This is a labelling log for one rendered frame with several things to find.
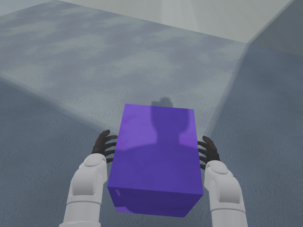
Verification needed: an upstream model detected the carton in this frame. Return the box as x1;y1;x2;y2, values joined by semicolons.
107;104;204;218

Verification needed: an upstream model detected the left robot forearm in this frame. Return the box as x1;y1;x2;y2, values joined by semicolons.
59;153;107;227

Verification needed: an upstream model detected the right robot forearm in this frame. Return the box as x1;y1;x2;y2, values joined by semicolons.
204;160;248;227

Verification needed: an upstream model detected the robot left hand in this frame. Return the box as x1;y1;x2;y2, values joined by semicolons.
91;130;118;163

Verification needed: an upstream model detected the robot right hand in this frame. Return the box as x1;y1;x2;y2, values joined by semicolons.
197;136;220;170

